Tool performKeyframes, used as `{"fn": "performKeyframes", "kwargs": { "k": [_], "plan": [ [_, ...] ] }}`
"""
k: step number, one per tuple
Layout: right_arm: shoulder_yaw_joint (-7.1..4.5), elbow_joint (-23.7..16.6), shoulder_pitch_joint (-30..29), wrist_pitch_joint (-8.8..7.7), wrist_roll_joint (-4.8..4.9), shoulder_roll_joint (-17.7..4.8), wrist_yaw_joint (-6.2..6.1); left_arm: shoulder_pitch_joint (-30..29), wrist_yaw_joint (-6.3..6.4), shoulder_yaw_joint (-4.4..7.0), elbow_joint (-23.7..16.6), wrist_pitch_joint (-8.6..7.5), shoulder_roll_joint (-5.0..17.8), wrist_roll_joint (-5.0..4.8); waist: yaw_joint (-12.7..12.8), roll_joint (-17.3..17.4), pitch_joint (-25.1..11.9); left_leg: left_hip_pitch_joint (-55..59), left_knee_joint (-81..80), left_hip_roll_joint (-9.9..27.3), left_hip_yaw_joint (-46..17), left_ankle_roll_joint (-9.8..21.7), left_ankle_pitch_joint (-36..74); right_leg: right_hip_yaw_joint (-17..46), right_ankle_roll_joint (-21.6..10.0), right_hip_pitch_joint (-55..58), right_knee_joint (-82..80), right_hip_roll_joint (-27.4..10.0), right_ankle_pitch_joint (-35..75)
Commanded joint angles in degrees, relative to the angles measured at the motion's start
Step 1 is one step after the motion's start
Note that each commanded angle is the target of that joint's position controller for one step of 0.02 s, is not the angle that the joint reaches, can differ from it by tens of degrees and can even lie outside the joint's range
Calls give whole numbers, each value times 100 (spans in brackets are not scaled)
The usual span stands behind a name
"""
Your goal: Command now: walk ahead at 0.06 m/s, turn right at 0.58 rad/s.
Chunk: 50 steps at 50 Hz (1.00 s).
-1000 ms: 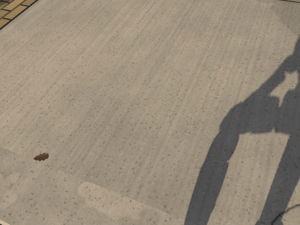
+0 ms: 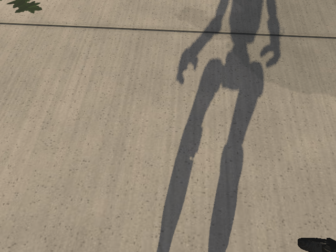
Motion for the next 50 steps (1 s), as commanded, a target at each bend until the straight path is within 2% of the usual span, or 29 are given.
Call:
{"fn": "performKeyframes", "kwargs": {
  "k": [1, 3, 7, 11, 13, 14, 15, 16, 17, 18, 19, 20, 22, 24, 28, 31, 33, 34, 35, 36, 37, 38, 39, 40, 41, 42, 44, 46, 50],
  "plan": [
    [-107, -216, 400, 34, 15, -384, -131, -319, 103, 183, -610, -78, 763, 31, -345, -136, -1080, -38, -759, -46, 86, -200, 121, 1835, -902, 867, -677, -1415, 1679],
    [-74, -243, 242, 83, 47, -316, -179, -215, 168, 213, -611, 18, 833, -15, -252, -314, -1215, 124, -1218, -109, 62, -273, 340, 1861, -749, 881, -593, -1302, 1216],
    [-107, -303, 3, 113, 110, -360, -181, -300, 194, 203, -729, 151, 749, -14, -115, -755, -1085, 357, -1890, -177, 1, -247, 514, 2216, -543, 766, -560, -1232, 18],
    [-146, -320, -8, -21, 167, -391, -67, -321, 167, 208, -827, 229, 691, -14, -21, -1010, -1057, 757, -2859, -265, -3, -66, 379, 2700, -488, 1068, -279, -1339, 439],
    [-188, -213, 298, -84, 183, -403, 12, -481, 166, 211, -879, 272, 674, -109, -231, -988, -1031, 1393, -4119, -276, 93, 102, 979, 2782, -316, 1033, 19, -1207, 672],
    [-246, -140, 502, -96, 140, -529, 36, -460, 175, 193, -906, 288, 594, -134, -288, -820, -1065, 2009, -4644, 36, -53, 259, 1564, 2639, -111, 702, 289, -994, 180],
    [-332, -199, 490, -58, 8, -921, 18, -172, 165, 117, -925, 290, 292, -80, -65, 370, -1149, 2699, -4797, 1290, -1111, 772, 2529, 1874, 208, -93, 1452, -428, -1755],
    [-382, -198, 486, 0, -207, -1127, 11, -341, 142, 188, -1118, 206, 536, -101, -36, 1949, -761, 2554, -5054, 2255, -2411, 1794, 3760, 719, 584, -1412, 2703, 375, -3399],
    [-349, -366, 314, -15, -220, -863, -11, -231, 108, 327, -974, 133, 978, -4, -74, 1441, -750, 2386, -5048, 2446, -2442, 2068, 3761, 789, 861, -1528, 3987, -102, -3183],
    [-266, -447, 107, 3, -155, -562, -59, -187, 93, 376, -784, 155, 1079, -80, -27, 935, -707, 2316, -4896, 2049, -1747, 1807, 3453, 724, 977, -1490, 4486, -235, -2729],
    [-224, -486, -19, 31, -64, -460, -83, -83, 120, 354, -616, 230, 937, -92, 32, 664, -610, 2288, -4821, 1636, -1200, 1516, 3092, 640, 1072, -1493, 4779, -309, -2384],
    [-191, -497, -33, 48, 38, -427, -116, -70, 130, 312, -581, 295, 806, -78, -20, 632, -512, 2304, -4815, 1489, -920, 1447, 3020, 569, 1151, -1630, 5118, -348, -2109],
    [-149, -499, 113, 117, 15, -447, -192, -286, 118, 201, -672, 327, 550, -145, -156, 700, -421, 2235, -4955, 1233, -391, 1499, 2906, 255, 1254, -1610, 5165, -398, -1735],
    [-156, -458, 364, 176, -36, -498, -238, -677, 129, 137, -834, 312, 455, -177, -362, 859, -446, 2715, -4965, 1225, -206, 1583, 2774, 95, 1347, -1823, 4512, -561, -1520],
    [-271, -399, 571, 236, -7, -831, -228, -973, 37, -13, -1000, 262, 231, -92, -568, 1034, -683, 2893, -4903, 1465, -27, 1707, 2864, -130, 1346, -1138, 3034, -911, -1768],
    [-263, -306, 628, 238, 78, -912, -125, -780, -9, -50, -890, 230, 219, -62, -515, 1095, -798, 2571, -4812, 1529, -150, 1814, 3174, -305, 1141, -214, 2003, -773, -1963],
    [-185, -217, 571, 231, 179, -788, -62, -389, -21, -56, -647, 207, 142, -32, -297, 1037, -803, 2405, -4562, 1457, -213, 1724, 3280, -323, 922, 488, 777, -706, -1351],
    [-107, -138, 560, 213, 239, -614, -24, -113, -31, -75, -474, 183, 51, -11, -123, 948, -758, 2063, -4414, 1324, -124, 1551, 3145, -364, 760, 1191, -291, -647, -561],
    [-12, 29, 879, 134, 229, -393, 43, -29, -6, -68, -442, 169, 173, 30, -120, 729, -820, 1528, -4386, 1152, -46, 1159, 2514, -43, 605, 2086, -821, -843, 71],
    [92, -2, 1035, 41, 17, -129, 135, 113, 69, 0, -505, 173, 602, 100, -249, -174, -1178, 911, -3718, 722, 269, 675, 963, 1037, 372, 2988, -520, -1872, 1548],
    [114, -104, 1002, -4, 32, -12, 135, -362, 77, 2, -497, 182, 712, 219, -475, -1382, -1074, 801, -3741, 397, 692, 307, -299, 1262, -346, 1957, -382, -2583, 1108],
    [1, -81, 648, 37, 47, -485, 86, -751, 50, -74, -675, 112, 339, 218, -242, -988, -775, 1164, -3500, 382, 635, 142, -67, 1060, -458, 1398, -595, -2310, 223],
    [-75, -122, 493, 70, 99, -625, 61, -861, 60, -45, -628, 75, 419, 208, -249, -1065, -517, 982, -3370, 226, 750, 138, 331, 894, -306, 1325, -620, -2086, -233],
    [-100, -51, 527, 122, 86, -624, 6, -804, 94, 19, -602, 49, 584, 178, -187, -1101, -459, 857, -3189, 172, 785, 131, 391, 848, -244, 1355, -659, -2033, -443],
    [-152, -67, 574, 184, 60, -724, -21, -734, 129, 53, -562, 21, 655, 112, -105, -1245, -339, 639, -2718, 177, 730, 101, 87, 981, -356, 1324, -688, -2244, -235],
    [-185, -90, 599, 232, 92, -736, -18, -537, 168, 48, -513, -4, 634, 121, -20, -1237, -324, 378, -1877, 207, 609, 73, -569, 1122, -567, 1351, -687, -2516, 452],
    [-259, -46, 861, 331, 198, -672, -19, -442, 220, 39, -481, -41, 532, 126, -60, -866, -438, -22, -506, 232, 384, -33, -1035, 1078, -831, 1479, -652, -2814, 1318],
    [-268, -33, 939, 413, 205, -537, -30, -765, 228, 31, -516, -81, 448, 102, -197, -618, -432, -125, -286, 322, 308, -118, -752, 749, -754, 1434, -675, -2723, 1258],
    [-146, -287, 739, 451, 159, -273, 99, -997, 214, 85, -416, -26, 510, 50, -172, -717, -565, 590, -1601, 395, 659, -99, -269, 54, -623, 1298, -507, -2460, 1339]
  ]
}}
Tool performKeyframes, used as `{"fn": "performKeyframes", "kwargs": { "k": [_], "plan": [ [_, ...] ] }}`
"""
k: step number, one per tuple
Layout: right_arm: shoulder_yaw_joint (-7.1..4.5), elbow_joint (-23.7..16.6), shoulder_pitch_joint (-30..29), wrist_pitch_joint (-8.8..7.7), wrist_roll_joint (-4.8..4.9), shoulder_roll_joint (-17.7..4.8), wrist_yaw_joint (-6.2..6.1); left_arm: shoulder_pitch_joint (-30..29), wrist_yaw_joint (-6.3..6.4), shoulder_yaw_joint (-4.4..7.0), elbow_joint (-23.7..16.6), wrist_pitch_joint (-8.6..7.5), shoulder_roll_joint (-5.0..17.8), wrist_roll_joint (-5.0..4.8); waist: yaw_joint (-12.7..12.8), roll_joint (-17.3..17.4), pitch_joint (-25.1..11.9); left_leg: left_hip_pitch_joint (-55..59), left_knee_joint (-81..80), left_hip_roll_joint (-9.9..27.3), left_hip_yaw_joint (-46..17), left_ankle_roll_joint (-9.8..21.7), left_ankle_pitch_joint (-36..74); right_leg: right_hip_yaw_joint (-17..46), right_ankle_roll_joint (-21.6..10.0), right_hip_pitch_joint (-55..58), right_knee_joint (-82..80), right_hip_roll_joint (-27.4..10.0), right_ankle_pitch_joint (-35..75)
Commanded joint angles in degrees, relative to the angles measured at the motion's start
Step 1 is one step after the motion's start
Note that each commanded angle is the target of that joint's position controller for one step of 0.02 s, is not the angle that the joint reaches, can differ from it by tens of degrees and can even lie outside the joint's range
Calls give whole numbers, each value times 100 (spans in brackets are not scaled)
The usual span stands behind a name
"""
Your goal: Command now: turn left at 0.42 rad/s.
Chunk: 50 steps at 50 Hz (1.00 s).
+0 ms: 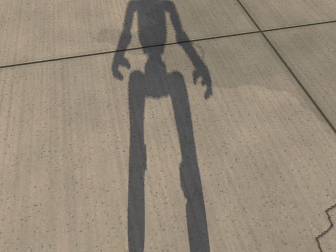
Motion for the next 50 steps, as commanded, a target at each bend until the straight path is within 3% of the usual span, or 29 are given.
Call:
{"fn": "performKeyframes", "kwargs": {
  "k": [1, 2, 4, 5, 6, 7, 8, 9, 10, 11, 12, 14, 17, 22, 27, 30, 31, 32, 33, 34, 35, 36, 37, 38, 39, 40, 43, 47, 50],
  "plan": [
    [22, -665, -282, -71, -1, -167, 124, -269, 22, 303, -320, -38, 937, -40, 140, -876, -539, 74, -762, 145, 84, 53, 152, 922, -1277, 569, -712, -1533, 2485],
    [8, -706, -199, -83, 1, -232, 178, -184, 28, 324, -260, -13, 1004, -65, 137, -916, -631, 214, -1045, 103, 167, 120, 243, 923, -1269, 660, -611, -1587, 2575],
    [-20, -648, 185, -99, 23, -288, 265, -128, 6, 383, -174, 12, 1173, -193, -33, -834, -737, 890, -1924, -56, 465, 410, 816, 839, -1083, 338, -597, -1605, 931],
    [-67, -493, 556, -111, 25, -339, 283, -124, -15, 373, -110, 3, 1105, -257, -183, -703, -713, 1519, -2414, -258, 603, 610, 1036, 677, -866, -150, -405, -1447, -435],
    [-179, -266, 1059, -133, 22, -570, 253, -77, -53, 316, -41, -16, 849, -222, -297, -151, -573, 2268, -2819, -321, 299, 878, 775, 304, -544, -980, 356, -1122, -1655],
    [-335, -243, 1572, -187, 33, -1162, 148, -313, -125, 190, -166, -55, 414, -62, -453, 1447, -402, 2921, -3614, 1073, -1939, 1515, 147, -352, 37, -2521, 2720, -444, -2396],
    [-339, -617, 1366, -407, -110, -1544, 205, -816, -136, 223, -530, -208, 556, -138, -554, 1634, -222, 2608, -4707, 2021, -4614, 2601, -1362, 695, 157, -3816, 3657, 336, -2435],
    [-260, -648, 1073, -551, -173, -1199, 199, -1198, -175, 304, -544, -340, 873, -315, -601, 1013, 138, 2392, -5128, 2021, -4565, 2564, -2212, 1170, 50, -4077, 4017, 35, -1856],
    [-175, -667, 771, -623, -137, -983, 150, -1030, -207, 354, -452, -424, 1008, -345, -354, 935, 367, 2247, -5099, 1839, -4115, 2273, -2076, 1200, -44, -4096, 3948, -99, -1205],
    [-110, -740, 556, -626, -99, -814, 109, -778, -191, 377, -264, -458, 1001, -218, -182, 649, 330, 2161, -4918, 1569, -3560, 2005, -1514, 1179, -17, -3897, 3821, -193, -680],
    [-67, -755, 440, -613, -79, -741, 74, -652, -178, 397, -182, -488, 1006, -110, -90, 627, 309, 2001, -4909, 1290, -3062, 1840, -1038, 1149, 42, -3611, 3520, -202, -232],
    [-27, -740, 609, -668, -100, -638, 33, -549, -208, 396, -62, -520, 895, -80, -55, 528, 136, 1956, -4974, 965, -2484, 1708, -240, 1006, 113, -3194, 3210, -65, 511],
    [-30, -599, 1009, -736, -56, -635, 11, -697, -210, 360, -3, -569, 755, -89, -143, 471, 102, 2217, -4969, 835, -2109, 1672, 755, 979, 219, -3147, 2409, 57, 1149],
    [-89, -438, 1330, -697, 12, -753, -16, -1314, -309, 283, -118, -661, 675, -167, -377, 729, 309, 2182, -4885, 751, -1975, 1609, 1231, 978, 427, -2793, 970, 188, 1576],
    [-78, -209, 1505, -660, 21, -760, 28, -1672, -519, 177, -169, -762, 655, -213, -639, 808, 471, 2601, -4726, 978, -1739, 1587, 1969, 681, 196, -2459, 165, 128, 1613],
    [-117, -151, 1375, -601, 3, -927, 30, -1370, -564, 240, -131, -783, 904, -232, -406, 965, 366, 3071, -4339, 1124, -1528, 1387, 3935, 486, -162, -1985, -143, 248, 1190],
    [-131, -148, 1317, -585, -13, -973, 20, -1042, -538, 290, -60, -764, 1025, -204, -217, 997, 53, 3244, -3850, 1042, -1336, 1311, 5322, 314, -317, -1519, -180, 423, 1031],
    [-111, -132, 1258, -562, -24, -955, 16, -327, -493, 375, 131, -744, 1201, -188, 159, 888, -500, 3208, -2939, 813, -1006, 1189, 6474, 175, -534, -516, -324, 592, 1194],
    [-54, -167, 1248, -573, -82, -860, 5, 613, -449, 431, 308, -711, 1398, -174, 577, 714, -1231, 2397, -1797, 656, -873, 1035, 6248, 642, -839, 1132, -75, 201, 1341],
    [114, -373, 1564, -640, -220, -360, 20, 1568, -415, 531, 403, -685, 1919, -77, 613, -660, -2251, 385, 438, -63, -643, 643, 3677, 3008, -1683, 3408, 88, -1295, 978],
    [195, -418, 1622, -768, -140, -252, 17, 1715, -478, 473, 573, -702, 1673, -169, 501, -1762, -2488, -990, 1876, -794, -824, 373, -152, 5317, -2206, 4013, -988, -1963, 125],
    [89, -535, 973, -898, 7, -718, 79, 1337, -453, 376, 540, -664, 1327, -258, 605, -1161, -1549, -1728, 2309, -347, -1058, 444, 75, 4827, -1891, 3399, -1185, -1706, -425],
    [106, -660, 430, -1005, 90, -777, 138, 1077, -382, 327, 441, -589, 1181, -195, 595, -672, -961, -1833, 2182, -75, -907, 515, 496, 3944, -1682, 2629, -1215, -1460, -179],
    [122, -737, 123, -1072, -17, -713, 147, 869, -355, 293, 395, -538, 1124, -133, 432, -183, -498, -1723, 1786, 94, -759, 519, 825, 3437, -1588, 1816, -1391, -1200, 353],
    [85, -781, 66, -1076, -143, -713, 143, 753, -333, 244, 340, -531, 1017, -92, 256, -86, -341, -1479, 1393, 248, -740, 484, 1070, 3136, -1534, 1320, -1543, -985, 713],
    [98, -797, 154, -1062, -154, -624, 165, 679, -310, 229, 290, -512, 1005, -64, 93, -258, -263, -1320, 1151, 299, -699, 425, 1156, 3012, -1557, 1014, -1683, -843, 886],
    [163, -825, 132, -967, -221, -422, 154, 671, -250, 263, 300, -534, 1108, -156, -67, -418, -76, -1181, 273, 326, -494, 176, 1228, 2562, -1647, 301, -1883, -655, 1497],
    [278, -1075, -919, -1005, -223, -174, 160, 944, -185, 344, 412, -488, 1327, -229, 262, -404, 49, -441, -1732, -23, -302, 27, 2784, 1980, -1259, -357, -1735, -198, 1691],
    [229, -1153, -1352, -1036, -102, -295, 228, 1353, -148, 365, 514, -396, 1376, -297, 460, -491, -61, -57, -2472, -226, -445, 18, 3294, 2316, -1113, -62, -1443, -339, 1336]
  ]
}}
Over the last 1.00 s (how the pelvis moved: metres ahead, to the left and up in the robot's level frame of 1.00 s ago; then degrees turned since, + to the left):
0.01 0.06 0.00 -15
